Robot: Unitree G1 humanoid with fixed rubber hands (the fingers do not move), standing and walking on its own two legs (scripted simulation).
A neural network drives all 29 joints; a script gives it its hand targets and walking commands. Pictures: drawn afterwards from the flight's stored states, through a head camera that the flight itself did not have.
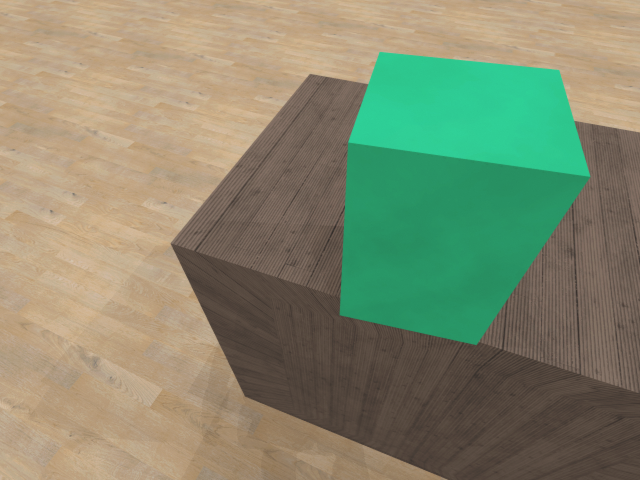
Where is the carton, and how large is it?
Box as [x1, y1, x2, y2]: [340, 52, 589, 344]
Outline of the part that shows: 379,52 348,141 340,314 476,344 589,177 589,173 560,74 558,70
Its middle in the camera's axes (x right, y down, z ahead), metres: +0.14 -0.04 +0.47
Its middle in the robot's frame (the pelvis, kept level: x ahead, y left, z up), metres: +0.40 -0.09 +0.13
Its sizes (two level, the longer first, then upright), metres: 0.187 0.173 0.291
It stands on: a pedestal, 0.75 m high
